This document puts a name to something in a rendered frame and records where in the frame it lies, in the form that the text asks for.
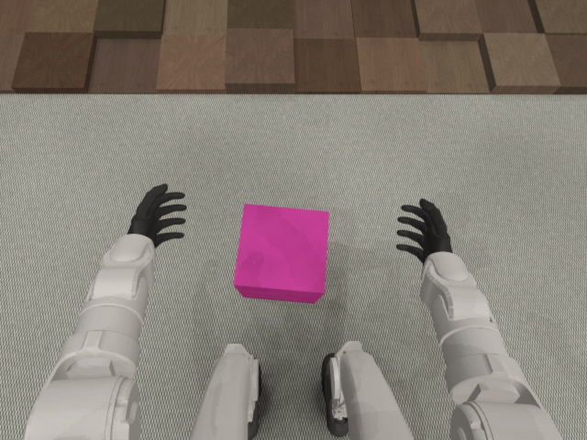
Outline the carton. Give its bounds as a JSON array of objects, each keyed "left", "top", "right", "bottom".
[{"left": 233, "top": 203, "right": 329, "bottom": 303}]

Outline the right robot foot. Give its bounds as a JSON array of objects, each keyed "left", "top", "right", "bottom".
[{"left": 321, "top": 353, "right": 349, "bottom": 437}]

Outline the robot right forearm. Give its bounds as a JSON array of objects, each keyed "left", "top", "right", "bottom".
[{"left": 420, "top": 252, "right": 563, "bottom": 440}]

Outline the robot left forearm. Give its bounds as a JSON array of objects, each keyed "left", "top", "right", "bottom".
[{"left": 23, "top": 234, "right": 156, "bottom": 440}]

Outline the robot left upper arm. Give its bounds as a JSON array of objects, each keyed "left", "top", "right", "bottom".
[{"left": 28, "top": 375, "right": 141, "bottom": 440}]

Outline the robot right upper arm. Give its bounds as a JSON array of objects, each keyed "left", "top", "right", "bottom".
[{"left": 450, "top": 401, "right": 561, "bottom": 440}]

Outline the right robot shin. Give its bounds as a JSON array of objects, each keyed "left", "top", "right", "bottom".
[{"left": 331, "top": 341, "right": 375, "bottom": 418}]

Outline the robot left hand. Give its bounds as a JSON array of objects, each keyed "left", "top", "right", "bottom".
[{"left": 127, "top": 183, "right": 187, "bottom": 248}]

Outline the robot right hand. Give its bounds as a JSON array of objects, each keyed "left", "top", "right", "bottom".
[{"left": 396, "top": 198, "right": 453, "bottom": 266}]

